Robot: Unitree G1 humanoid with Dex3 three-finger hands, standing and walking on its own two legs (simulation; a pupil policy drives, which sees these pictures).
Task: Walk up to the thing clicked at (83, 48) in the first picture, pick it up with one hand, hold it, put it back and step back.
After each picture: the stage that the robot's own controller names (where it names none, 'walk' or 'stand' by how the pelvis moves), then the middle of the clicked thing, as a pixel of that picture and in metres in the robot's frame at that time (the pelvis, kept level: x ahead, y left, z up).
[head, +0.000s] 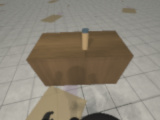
stand; (85, 39) +0.87 +0.12 +0.00
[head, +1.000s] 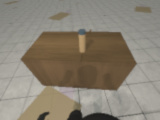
rise first; (82, 41) +0.77 +0.16 +0.02
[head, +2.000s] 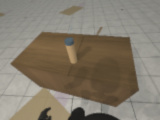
rise first; (71, 51) +0.56 +0.23 +0.02
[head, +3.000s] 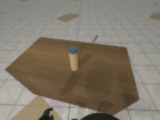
stand; (73, 59) +0.52 +0.18 +0.00
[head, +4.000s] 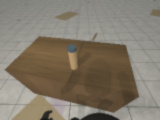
stand; (73, 58) +0.53 +0.19 +0.00
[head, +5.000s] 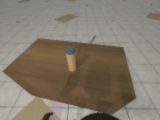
stand; (71, 60) +0.52 +0.20 +0.00
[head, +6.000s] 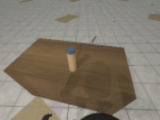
stand; (71, 60) +0.52 +0.20 +0.00
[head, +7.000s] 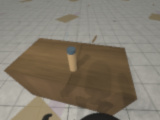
stand; (72, 60) +0.52 +0.20 +0.00
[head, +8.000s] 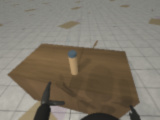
rise first; (73, 63) +0.51 +0.20 +0.00
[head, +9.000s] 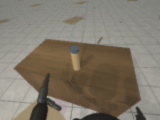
go down; (75, 59) +0.54 +0.20 +0.00
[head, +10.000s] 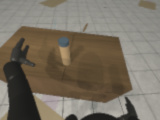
go down; (65, 53) +0.53 +0.19 +0.02
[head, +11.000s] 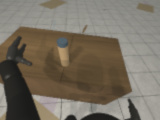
go down; (64, 53) +0.52 +0.20 +0.03
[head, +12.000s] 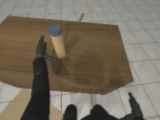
close in; (58, 44) +0.54 +0.21 +0.07
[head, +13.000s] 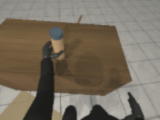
lift; (58, 46) +0.52 +0.19 +0.08
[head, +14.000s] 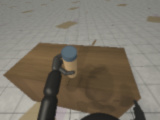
lift; (70, 65) +0.33 +0.14 +0.19
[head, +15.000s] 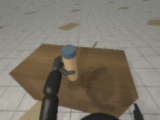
hold; (70, 65) +0.32 +0.15 +0.19
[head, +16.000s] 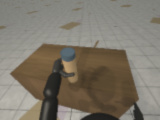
hold; (70, 67) +0.32 +0.15 +0.17
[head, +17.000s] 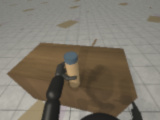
hold; (73, 71) +0.32 +0.13 +0.14
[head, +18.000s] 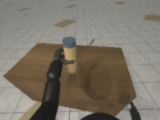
crouch; (70, 57) +0.40 +0.15 +0.18
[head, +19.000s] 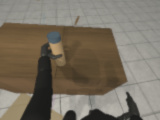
lower; (58, 51) +0.49 +0.18 +0.07
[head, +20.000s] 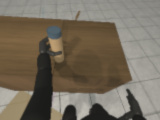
lower; (57, 47) +0.51 +0.19 +0.08
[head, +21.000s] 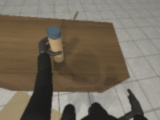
lower; (56, 47) +0.51 +0.18 +0.08
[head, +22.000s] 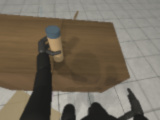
lower; (56, 46) +0.51 +0.19 +0.08
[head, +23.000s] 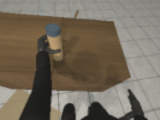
rest; (56, 45) +0.51 +0.19 +0.09
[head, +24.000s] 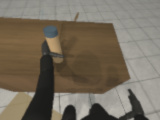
open; (55, 47) +0.51 +0.20 +0.08
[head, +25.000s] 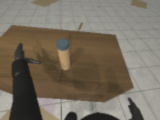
sink last; (64, 56) +0.47 +0.17 +0.06
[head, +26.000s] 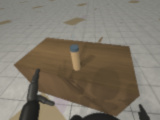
stand; (75, 58) +0.53 +0.20 +0.04
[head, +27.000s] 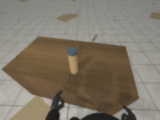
stand; (73, 61) +0.48 +0.18 +0.02
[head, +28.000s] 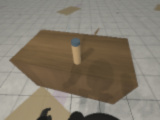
walk; (76, 52) +0.56 +0.16 +0.02
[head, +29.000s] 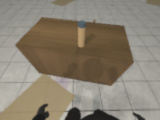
walk; (81, 35) +0.75 +0.15 +0.02
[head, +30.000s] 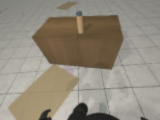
walk; (80, 23) +1.06 +0.23 +0.02
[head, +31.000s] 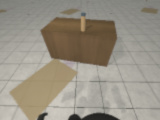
stand; (83, 22) +1.30 +0.19 +0.02
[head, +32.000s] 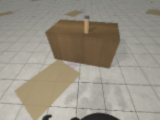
stand; (86, 24) +1.31 +0.15 +0.00
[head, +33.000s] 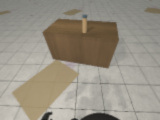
stand; (84, 24) +1.28 +0.17 +0.00
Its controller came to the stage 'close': yes
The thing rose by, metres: 0.20
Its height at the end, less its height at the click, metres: +0.00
